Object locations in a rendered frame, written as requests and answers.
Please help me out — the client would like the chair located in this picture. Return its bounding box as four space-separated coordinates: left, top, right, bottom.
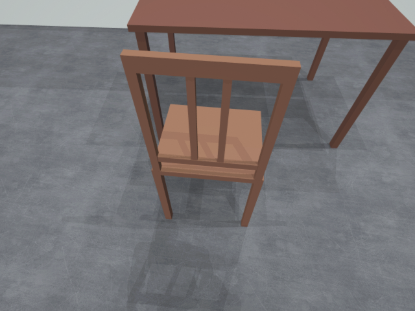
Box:
120 49 301 227

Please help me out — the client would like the table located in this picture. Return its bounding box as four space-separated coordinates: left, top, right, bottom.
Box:
127 0 415 148

